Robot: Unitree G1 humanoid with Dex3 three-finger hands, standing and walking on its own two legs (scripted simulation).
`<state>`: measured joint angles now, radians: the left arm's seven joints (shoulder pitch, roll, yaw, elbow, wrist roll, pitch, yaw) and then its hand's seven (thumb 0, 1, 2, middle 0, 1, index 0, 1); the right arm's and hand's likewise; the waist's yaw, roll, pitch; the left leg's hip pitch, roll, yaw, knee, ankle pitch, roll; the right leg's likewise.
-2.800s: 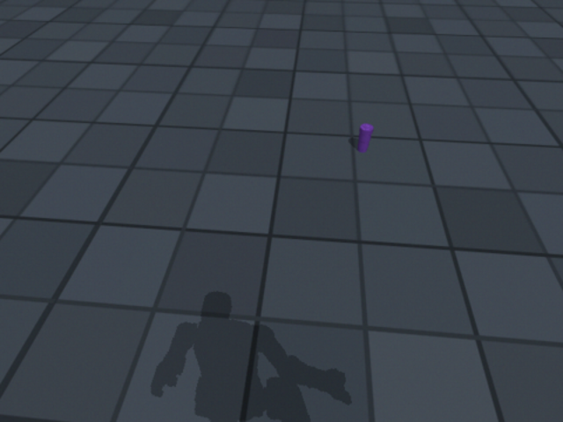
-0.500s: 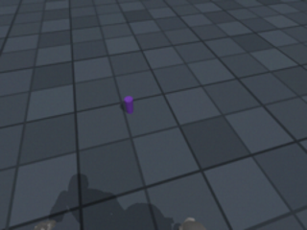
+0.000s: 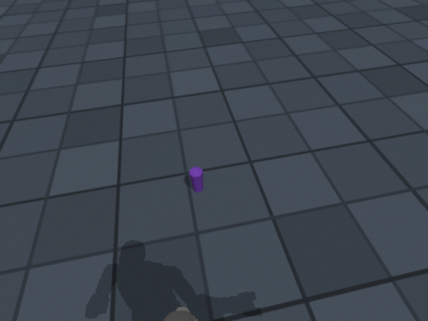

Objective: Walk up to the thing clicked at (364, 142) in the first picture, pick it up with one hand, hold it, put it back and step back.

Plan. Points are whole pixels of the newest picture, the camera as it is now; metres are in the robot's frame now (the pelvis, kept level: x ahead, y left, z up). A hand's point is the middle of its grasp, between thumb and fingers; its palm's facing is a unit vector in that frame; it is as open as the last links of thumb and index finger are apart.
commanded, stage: walk up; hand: left
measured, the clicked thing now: (197, 180) +0.96 +0.21 -0.70
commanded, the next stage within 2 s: none
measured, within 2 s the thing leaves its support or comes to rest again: neither
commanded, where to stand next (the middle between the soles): +0.62 +0.01 m, yaw -1 degrees
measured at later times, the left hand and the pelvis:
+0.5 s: hand (106, 258) +0.29 +0.30 -0.14, palm faces -0.08 -0.93 -0.35, open 7.4 cm; pelvis +0.20 +0.04 +0.00, yaw -1 degrees
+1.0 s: hand (127, 215) +0.40 +0.28 -0.13, palm faces +0.02 -0.92 -0.39, open 7.4 cm; pelvis +0.36 +0.01 +0.00, yaw +1 degrees
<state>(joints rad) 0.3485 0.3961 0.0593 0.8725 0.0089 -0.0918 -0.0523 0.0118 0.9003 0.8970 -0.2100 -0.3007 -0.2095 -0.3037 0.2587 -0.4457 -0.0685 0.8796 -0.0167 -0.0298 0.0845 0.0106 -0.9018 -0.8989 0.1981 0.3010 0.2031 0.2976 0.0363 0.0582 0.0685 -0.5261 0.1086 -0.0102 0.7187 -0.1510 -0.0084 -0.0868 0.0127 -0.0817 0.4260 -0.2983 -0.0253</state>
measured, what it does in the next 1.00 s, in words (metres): walks ahead: left foot, then right foot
